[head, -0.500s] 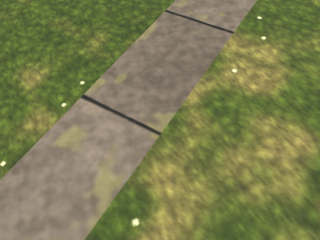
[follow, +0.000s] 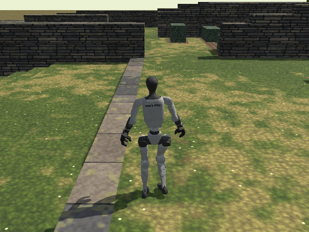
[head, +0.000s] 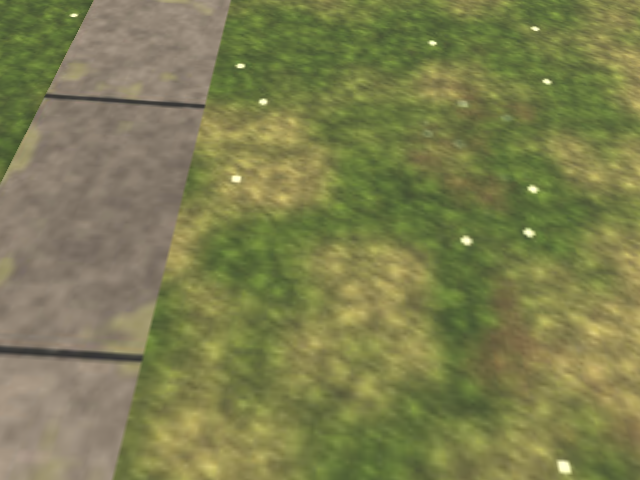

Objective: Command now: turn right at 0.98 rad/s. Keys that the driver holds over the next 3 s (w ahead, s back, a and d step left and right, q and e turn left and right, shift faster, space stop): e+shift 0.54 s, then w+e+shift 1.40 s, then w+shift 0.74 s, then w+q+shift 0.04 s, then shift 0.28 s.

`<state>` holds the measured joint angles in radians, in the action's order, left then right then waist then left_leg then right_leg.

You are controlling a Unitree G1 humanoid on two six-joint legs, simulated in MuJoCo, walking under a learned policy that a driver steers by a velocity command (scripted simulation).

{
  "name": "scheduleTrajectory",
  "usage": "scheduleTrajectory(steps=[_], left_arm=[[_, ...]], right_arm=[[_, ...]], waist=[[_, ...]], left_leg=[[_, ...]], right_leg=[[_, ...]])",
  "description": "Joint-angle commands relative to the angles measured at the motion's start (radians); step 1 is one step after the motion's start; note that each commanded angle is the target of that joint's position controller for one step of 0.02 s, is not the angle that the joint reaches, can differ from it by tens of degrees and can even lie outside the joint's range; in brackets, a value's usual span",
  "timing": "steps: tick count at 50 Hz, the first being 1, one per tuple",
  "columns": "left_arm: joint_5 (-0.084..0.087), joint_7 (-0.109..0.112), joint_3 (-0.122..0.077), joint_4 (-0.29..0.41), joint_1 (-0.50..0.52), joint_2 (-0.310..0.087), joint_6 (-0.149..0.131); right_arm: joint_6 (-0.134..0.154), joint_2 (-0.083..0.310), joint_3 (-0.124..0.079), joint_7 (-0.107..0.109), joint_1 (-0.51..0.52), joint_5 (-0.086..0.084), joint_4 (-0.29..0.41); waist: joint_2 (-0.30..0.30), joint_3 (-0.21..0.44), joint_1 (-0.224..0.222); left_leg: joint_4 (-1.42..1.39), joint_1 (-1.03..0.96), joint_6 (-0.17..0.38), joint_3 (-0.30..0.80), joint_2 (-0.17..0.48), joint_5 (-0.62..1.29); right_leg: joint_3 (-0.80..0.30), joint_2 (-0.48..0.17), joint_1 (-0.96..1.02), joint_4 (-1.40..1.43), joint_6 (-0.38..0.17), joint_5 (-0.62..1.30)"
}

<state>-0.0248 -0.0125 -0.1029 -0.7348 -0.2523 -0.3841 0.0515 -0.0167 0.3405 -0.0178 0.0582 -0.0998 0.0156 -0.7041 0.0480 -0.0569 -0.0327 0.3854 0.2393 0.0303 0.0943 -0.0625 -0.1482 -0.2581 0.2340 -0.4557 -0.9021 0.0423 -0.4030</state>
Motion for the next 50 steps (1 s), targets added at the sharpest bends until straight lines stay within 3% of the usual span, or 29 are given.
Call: scheduleTrajectory(steps=[1, 4, 7, 15, 18, 20, 21, 22, 23, 24, 26, 27, 28, 30, 32, 36, 39, 41, 42, 43, 44, 45, 46, 47, 48, 50], left_arm=[[-0.001, -0.021, -0.028, 0.025, -0.088, -0.115, 0.015], [0.017, -0.035, -0.015, 0.042, -0.031, -0.097, 0.027], [0.018, -0.044, -0.003, 0.057, 0.023, -0.073, 0.031], [0.024, -0.066, 0.019, 0.122, 0.135, -0.006, 0.043], [0.03, -0.063, 0.02, 0.143, 0.153, 0.001, 0.047], [0.023, -0.057, 0.014, 0.153, 0.147, -0.008, 0.047], [0.013, -0.049, 0.009, 0.141, 0.094, -0.01, 0.04], [-0.003, -0.032, -0.009, 0.11, 0.002, -0.069, 0.025], [0.005, -0.013, -0.048, 0.13, -0.008, -0.259, 0.017], [0.026, -0.008, -0.063, 0.133, -0.086, -0.239, 0.013], [0.021, 0.008, -0.031, 0.129, 0.026, -0.146, 0.019], [0.024, 0.013, -0.021, 0.141, 0.092, -0.122, 0.021], [0.022, 0.012, -0.016, 0.149, 0.102, -0.105, 0.02], [0.014, -0.007, -0.014, 0.145, 0.075, -0.111, 0.008], [0.008, -0.019, -0.018, 0.131, 0.033, -0.128, -0.007], [0.003, -0.018, -0.021, 0.112, -0.026, -0.142, -0.034], [0.004, -0.02, -0.022, 0.126, -0.004, -0.152, -0.05], [0.008, -0.024, -0.02, 0.156, 0.076, -0.146, -0.058], [0.008, -0.024, -0.018, 0.173, 0.131, -0.139, -0.06], [0.009, -0.022, -0.009, 0.178, 0.157, -0.106, -0.066], [0.013, -0.019, 0.014, 0.187, 0.16, -0.029, -0.083], [0.03, -0.016, 0.04, 0.23, 0.163, 0.051, -0.094], [0.016, -0.008, 0.041, 0.234, 0.145, 0.007, -0.085], [-0.004, -0.014, 0.028, 0.218, 0.164, -0.047, -0.074], [-0.019, -0.034, 0.023, 0.205, 0.16, -0.054, -0.069], [-0.021, -0.075, 0.022, 0.183, 0.129, -0.045, -0.053]], right_arm=[[0.001, 0.103, -0.021, -0.002, 0.069, 0.004, 0.098], [0.0, 0.095, -0.022, -0.008, -0.012, 0.01, 0.09], [0.003, 0.106, -0.036, -0.012, -0.081, 0.012, 0.071], [0.017, 0.106, -0.062, -0.036, -0.113, 0.017, 0.064], [0.019, 0.12, -0.074, -0.054, -0.122, 0.007, 0.063], [0.014, 0.131, -0.081, -0.063, -0.137, -0.01, 0.061], [0.007, 0.134, -0.084, -0.066, -0.132, -0.022, 0.058], [0.003, 0.125, -0.084, -0.069, -0.171, -0.023, 0.05], [0.0, 0.025, -0.058, -0.075, -0.185, -0.008, 0.13], [-0.017, 0.069, -0.057, -0.056, -0.071, 0.03, 0.154], [-0.018, 0.081, -0.062, -0.049, -0.067, 0.006, 0.141], [-0.014, 0.092, -0.067, -0.047, -0.067, 0.009, 0.136], [-0.015, 0.108, -0.071, -0.051, -0.106, 0.029, 0.116], [-0.019, 0.108, -0.072, -0.067, -0.109, 0.039, 0.105], [-0.014, 0.096, -0.07, -0.079, -0.065, 0.034, 0.115], [0.011, 0.073, -0.06, -0.085, 0.024, 0.023, 0.126], [0.028, 0.06, -0.051, -0.084, 0.078, 0.008, 0.143], [0.039, 0.064, -0.05, -0.074, 0.023, -0.013, 0.132], [0.046, 0.072, -0.055, -0.064, -0.068, -0.023, 0.106], [0.055, 0.102, -0.068, -0.048, -0.196, -0.02, 0.068], [0.068, 0.18, -0.086, -0.029, -0.324, 0.002, 0.045], [0.074, 0.278, -0.098, -0.021, -0.358, 0.031, 0.066], [0.072, 0.265, -0.103, -0.027, -0.239, 0.039, 0.078], [0.07, 0.18, -0.082, -0.034, -0.183, 0.027, 0.096], [0.071, 0.134, -0.067, -0.038, -0.169, 0.017, 0.095], [0.081, 0.106, -0.055, -0.035, -0.188, 0.011, 0.075]], waist=[[-0.16, 0.065, -0.013], [-0.167, 0.049, 0.026], [-0.199, 0.05, 0.057], [-0.209, 0.086, 0.061], [-0.23, 0.106, 0.063], [-0.229, 0.115, 0.053], [-0.183, 0.131, 0.011], [-0.037, 0.159, -0.036], [0.29, 0.144, 0.013], [0.129, 0.2, -0.097], [0.069, 0.071, -0.019], [0.078, 0.044, 0.012], [0.083, 0.081, 0.019], [0.075, 0.104, 0.012], [0.08, 0.06, 0.0], [0.079, 0.022, -0.026], [0.083, 0.019, -0.025], [0.079, 0.025, 0.028], [0.056, 0.035, 0.089], [-0.011, 0.057, 0.161], [-0.162, 0.113, 0.216], [-0.358, 0.177, 0.207], [-0.28, 0.13, 0.125], [-0.172, 0.077, 0.104], [-0.142, 0.049, 0.088], [-0.183, 0.04, 0.074]], left_leg=[[-0.118, -0.047, 0.145, 0.106, 0.266, 0.156], [-0.092, -0.132, 0.145, 0.017, 0.253, 0.252], [-0.073, -0.22, 0.145, -0.017, 0.282, 0.327], [-0.027, -0.191, 0.155, -0.161, 0.369, 0.377], [0.036, -0.171, 0.124, -0.218, 0.389, 0.411], [0.12, -0.15, 0.086, -0.247, 0.412, 0.4], [0.216, -0.091, 0.041, -0.286, 0.404, 0.345], [0.416, 0.061, -0.025, -0.328, 0.353, 0.167], [0.668, 0.419, -0.121, -0.362, 0.168, -0.523], [0.779, 0.468, -0.127, -0.135, 0.138, -0.549], [0.765, 0.464, -0.115, -0.077, 0.167, -0.355], [0.725, 0.44, -0.109, -0.072, 0.165, -0.282], [0.714, 0.389, -0.108, -0.077, 0.154, -0.233], [0.673, 0.377, -0.101, -0.074, 0.128, -0.196], [0.588, 0.409, -0.103, -0.069, 0.108, -0.2], [0.427, 0.407, -0.112, -0.051, 0.079, -0.166], [0.307, 0.3, -0.108, -0.043, 0.05, -0.169], [0.205, 0.078, -0.09, -0.03, 0.038, -0.149], [0.143, -0.111, -0.075, -0.031, 0.037, -0.106], [0.097, -0.334, -0.063, -0.045, 0.055, -0.092], [0.013, -0.502, -0.04, 0.082, 0.204, -0.265], [-0.183, -0.537, 0.008, 0.514, 0.48, -0.694], [-0.23, -0.395, 0.058, 0.69, 0.545, -0.794], [-0.198, -0.319, 0.053, 0.571, 0.501, -0.736], [-0.187, -0.265, 0.034, 0.396, 0.431, -0.615], [-0.206, -0.221, 0.016, 0.172, 0.343, -0.423]], right_leg=[[0.127, -0.105, -0.084, -0.347, 0.015, 0.012], [0.179, -0.16, -0.146, -0.32, 0.027, 0.039], [0.218, -0.203, -0.173, -0.229, 0.045, 0.032], [0.306, -0.266, -0.012, 0.022, 0.004, 0.001], [0.358, -0.244, 0.093, 0.152, -0.029, -0.019], [0.363, -0.23, 0.163, 0.271, -0.056, -0.011], [0.35, -0.222, 0.263, 0.406, -0.077, 0.093], [0.2, -0.272, 0.44, 0.551, -0.111, 0.21], [-0.263, -0.596, 0.573, 0.539, -0.242, 0.71], [-0.275, -0.609, 0.556, 0.516, -0.361, 0.79], [-0.119, -0.482, 0.435, 0.553, -0.315, 0.575], [-0.082, -0.419, 0.388, 0.565, -0.277, 0.52], [-0.073, -0.374, 0.362, 0.596, -0.271, 0.33], [-0.145, -0.346, 0.338, 0.67, -0.279, -0.105], [-0.221, -0.348, 0.325, 0.712, -0.292, -0.257], [-0.277, -0.338, 0.307, 0.695, -0.303, -0.225], [-0.301, -0.313, 0.227, 0.649, -0.298, -0.171], [-0.315, -0.295, 0.07, 0.624, -0.269, -0.135], [-0.312, -0.275, -0.053, 0.58, -0.241, -0.141], [-0.264, -0.225, -0.201, 0.469, -0.2, -0.182], [-0.128, -0.129, -0.321, 0.238, -0.153, -0.238], [0.047, -0.032, -0.43, -0.087, -0.125, -0.229], [0.089, -0.154, -0.485, -0.243, -0.12, -0.059], [0.112, -0.205, -0.475, -0.304, -0.117, 0.028], [0.124, -0.228, -0.456, -0.308, -0.107, 0.081], [0.164, -0.262, -0.42, -0.366, -0.084, 0.17]])
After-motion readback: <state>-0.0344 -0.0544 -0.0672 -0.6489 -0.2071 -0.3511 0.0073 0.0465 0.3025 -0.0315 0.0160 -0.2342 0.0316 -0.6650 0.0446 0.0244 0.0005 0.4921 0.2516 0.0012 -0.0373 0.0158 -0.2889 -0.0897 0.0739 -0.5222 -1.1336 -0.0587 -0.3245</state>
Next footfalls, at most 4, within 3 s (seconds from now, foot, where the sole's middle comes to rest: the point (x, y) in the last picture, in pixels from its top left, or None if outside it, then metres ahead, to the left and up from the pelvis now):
0.44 right None -0.01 -0.10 -0.78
0.88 left None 0.23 -0.02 -0.78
1.36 right None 0.20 -0.48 -0.78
1.76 left None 0.36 -0.93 -0.78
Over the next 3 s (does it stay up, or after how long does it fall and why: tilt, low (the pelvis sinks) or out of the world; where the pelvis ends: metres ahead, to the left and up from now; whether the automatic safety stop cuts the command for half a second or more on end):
stays up -0.26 -1.73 -0.01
